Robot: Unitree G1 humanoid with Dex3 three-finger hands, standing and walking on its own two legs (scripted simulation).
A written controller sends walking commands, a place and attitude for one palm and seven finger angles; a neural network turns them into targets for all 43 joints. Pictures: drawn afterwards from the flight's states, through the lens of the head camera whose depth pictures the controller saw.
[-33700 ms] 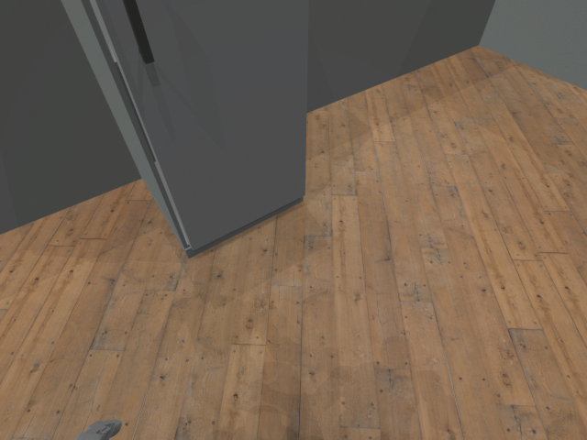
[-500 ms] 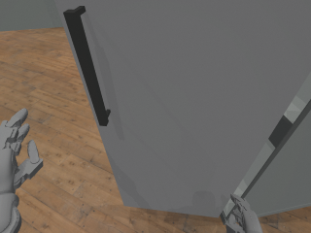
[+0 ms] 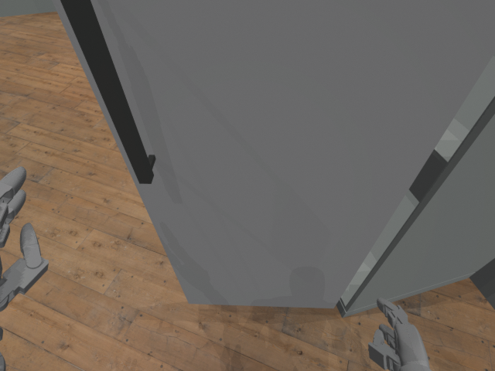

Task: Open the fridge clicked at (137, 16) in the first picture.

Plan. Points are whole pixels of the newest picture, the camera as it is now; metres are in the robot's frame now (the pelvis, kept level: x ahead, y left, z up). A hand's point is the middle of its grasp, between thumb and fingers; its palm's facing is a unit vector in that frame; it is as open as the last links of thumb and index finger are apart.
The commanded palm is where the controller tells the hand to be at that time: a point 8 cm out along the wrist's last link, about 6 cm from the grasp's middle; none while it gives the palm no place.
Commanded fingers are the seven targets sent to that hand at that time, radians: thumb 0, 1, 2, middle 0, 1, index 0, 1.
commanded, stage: step back with the hand held close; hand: left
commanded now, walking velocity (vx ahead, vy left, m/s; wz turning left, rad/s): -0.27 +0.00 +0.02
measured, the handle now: (122, 99) +0.42 +0.21 +0.24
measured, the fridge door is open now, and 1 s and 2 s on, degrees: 72 72 72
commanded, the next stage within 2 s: stop stepping back and stand still in 0.76 s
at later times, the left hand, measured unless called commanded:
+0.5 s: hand out of the picture +0.10 +0.29 +0.16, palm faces +0.49 -0.76 -0.43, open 7.4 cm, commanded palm +0.03 +0.33 +0.17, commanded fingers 0.00 0.90 0.90 -0.20 -0.30 -0.20 -0.30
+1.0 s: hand out of the picture -0.02 +0.30 +0.17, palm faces +0.48 -0.79 -0.39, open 7.4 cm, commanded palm -0.08 +0.33 +0.17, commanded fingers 0.00 0.90 0.90 -0.20 -0.30 -0.20 -0.30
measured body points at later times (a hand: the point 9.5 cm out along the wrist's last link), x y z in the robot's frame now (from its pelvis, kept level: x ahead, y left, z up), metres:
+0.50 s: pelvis -0.09 +0.02 -0.02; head -0.08 +0.04 +0.43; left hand +0.07 +0.33 +0.18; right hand +0.08 -0.21 -0.09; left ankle +0.03 +0.12 -0.74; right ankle +0.00 -0.14 -0.73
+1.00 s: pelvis -0.21 +0.03 +0.00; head -0.20 +0.06 +0.44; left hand -0.06 +0.34 +0.19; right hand -0.01 -0.17 -0.06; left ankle -0.08 +0.12 -0.74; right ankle -0.28 -0.09 -0.72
